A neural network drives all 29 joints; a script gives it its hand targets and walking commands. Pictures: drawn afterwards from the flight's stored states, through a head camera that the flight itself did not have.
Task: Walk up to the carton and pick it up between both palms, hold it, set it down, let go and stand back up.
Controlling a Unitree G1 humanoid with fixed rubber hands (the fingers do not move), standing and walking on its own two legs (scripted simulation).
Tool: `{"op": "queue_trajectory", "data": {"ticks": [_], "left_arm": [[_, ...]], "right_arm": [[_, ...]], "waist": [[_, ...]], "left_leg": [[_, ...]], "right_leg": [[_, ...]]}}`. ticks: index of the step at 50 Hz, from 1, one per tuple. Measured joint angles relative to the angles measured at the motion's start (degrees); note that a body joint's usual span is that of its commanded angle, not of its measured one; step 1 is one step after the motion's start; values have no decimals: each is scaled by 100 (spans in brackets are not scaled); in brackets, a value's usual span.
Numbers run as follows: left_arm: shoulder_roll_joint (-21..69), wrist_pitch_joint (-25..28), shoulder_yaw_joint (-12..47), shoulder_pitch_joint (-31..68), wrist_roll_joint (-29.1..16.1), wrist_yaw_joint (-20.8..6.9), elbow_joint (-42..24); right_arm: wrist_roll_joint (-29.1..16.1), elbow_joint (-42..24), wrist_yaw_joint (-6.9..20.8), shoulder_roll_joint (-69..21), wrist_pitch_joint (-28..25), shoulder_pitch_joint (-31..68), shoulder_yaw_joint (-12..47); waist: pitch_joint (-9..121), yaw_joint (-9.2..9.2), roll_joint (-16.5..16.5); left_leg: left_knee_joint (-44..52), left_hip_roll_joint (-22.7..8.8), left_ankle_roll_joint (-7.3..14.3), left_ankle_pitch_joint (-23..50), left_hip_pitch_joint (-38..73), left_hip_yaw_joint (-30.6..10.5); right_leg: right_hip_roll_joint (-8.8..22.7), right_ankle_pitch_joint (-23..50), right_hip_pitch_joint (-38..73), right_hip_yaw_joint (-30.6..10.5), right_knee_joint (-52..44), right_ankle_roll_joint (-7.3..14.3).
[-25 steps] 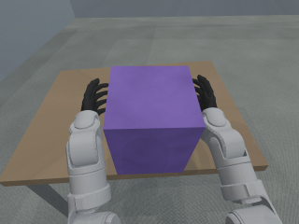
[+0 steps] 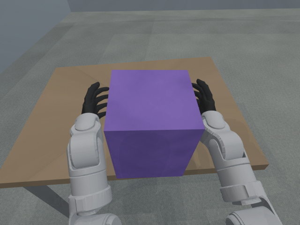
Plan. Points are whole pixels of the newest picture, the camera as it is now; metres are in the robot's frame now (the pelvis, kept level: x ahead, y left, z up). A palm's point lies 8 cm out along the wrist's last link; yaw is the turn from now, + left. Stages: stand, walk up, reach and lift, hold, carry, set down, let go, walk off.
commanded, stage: hold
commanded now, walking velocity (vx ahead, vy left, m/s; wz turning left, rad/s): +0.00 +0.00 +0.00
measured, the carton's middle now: (150, 127) +0.35 +0.00 +0.10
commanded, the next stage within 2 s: none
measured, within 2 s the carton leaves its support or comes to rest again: neither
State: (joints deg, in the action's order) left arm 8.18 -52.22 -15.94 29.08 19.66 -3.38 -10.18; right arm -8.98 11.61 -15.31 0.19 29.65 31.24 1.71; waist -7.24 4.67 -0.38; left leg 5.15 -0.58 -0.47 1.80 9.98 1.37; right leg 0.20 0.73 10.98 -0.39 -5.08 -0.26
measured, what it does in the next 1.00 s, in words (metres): stands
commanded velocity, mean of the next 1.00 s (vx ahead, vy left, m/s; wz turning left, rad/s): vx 0.00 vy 0.00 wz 0.00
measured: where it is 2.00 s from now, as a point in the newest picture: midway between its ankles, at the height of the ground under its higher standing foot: outside the picture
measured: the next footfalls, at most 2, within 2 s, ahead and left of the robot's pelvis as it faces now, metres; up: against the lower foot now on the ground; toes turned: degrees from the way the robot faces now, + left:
none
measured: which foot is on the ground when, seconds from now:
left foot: down 0.00-1.00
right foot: down 0.00-1.00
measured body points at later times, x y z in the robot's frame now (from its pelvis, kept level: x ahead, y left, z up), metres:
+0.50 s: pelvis -0.02 +0.00 +0.00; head +0.00 -0.01 +0.45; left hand +0.36 +0.14 +0.17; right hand +0.36 -0.14 +0.14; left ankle +0.00 +0.12 -0.76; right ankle -0.01 -0.12 -0.76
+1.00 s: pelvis +0.00 +0.00 +0.00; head +0.00 -0.01 +0.45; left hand +0.34 +0.15 +0.18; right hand +0.36 -0.13 +0.16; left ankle +0.00 +0.12 -0.76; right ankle -0.01 -0.12 -0.76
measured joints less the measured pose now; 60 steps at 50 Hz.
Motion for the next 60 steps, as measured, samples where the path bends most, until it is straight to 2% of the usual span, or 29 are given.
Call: {"op": "queue_trajectory", "data": {"ticks": [5,8,11,16,19,28,35,38,44,48,54,60], "left_arm": [[70,32,166,-337,-155,102,-587],[53,32,243,-413,-171,143,-738],[-20,-25,224,-313,-134,92,-599],[-83,-104,34,65,9,-83,-12],[-57,-32,-48,237,37,-88,252],[73,321,59,180,-72,190,47],[17,200,-34,209,36,81,277],[15,104,-24,74,-11,13,119],[33,-76,223,-466,-150,70,-725],[6,-180,337,-570,-162,97,-952],[-73,-214,204,-152,-95,-27,-410],[-7,27,4,270,-38,-45,145]], "right_arm": [[-179,-581,-96,121,-2,-250,176],[-185,-719,-102,165,27,-261,228],[-117,-585,-83,132,72,-184,200],[29,-116,-35,-27,122,-12,-19],[124,51,8,-85,81,67,-166],[181,-95,147,115,-152,200,-131],[193,248,157,41,-102,250,-134],[67,146,77,17,-55,133,-59],[-268,-554,-104,114,26,-283,258],[-280,-778,-131,145,92,-389,316],[-84,-465,-91,31,164,-218,106],[138,-145,38,-7,96,73,-166]], "waist": [[-3,-7,-31],[100,4,-32],[148,14,-12],[59,-13,13],[-8,-42,-6],[214,-62,-65],[270,-51,18],[141,-42,41],[2,-3,14],[50,17,-14],[28,14,-24],[-2,-37,-33]], "left_leg": [[3,8,5,25,-97,-35],[2,14,5,23,-82,-62],[0,12,3,16,12,-69],[-4,2,4,56,47,-29],[-3,4,15,114,-97,-6],[0,24,40,154,-466,19],[-1,4,12,14,-154,34],[0,0,3,-20,-39,29],[3,16,5,-36,36,-26],[1,28,9,-22,62,-74],[-1,21,15,50,56,-69],[-2,5,25,159,-218,7]], "right_leg": [[8,11,-85,30,0,-10],[12,-3,-60,54,2,-12],[10,-12,37,60,3,-10],[1,41,57,21,8,-9],[4,99,-101,2,23,-14],[24,144,-478,-19,21,-36],[4,21,-164,-31,3,-13],[0,-15,-45,-27,0,-2],[15,-50,52,19,-3,-14],[26,-57,96,62,0,-19],[18,16,86,56,4,-18],[4,130,-240,-16,54,-25]]}}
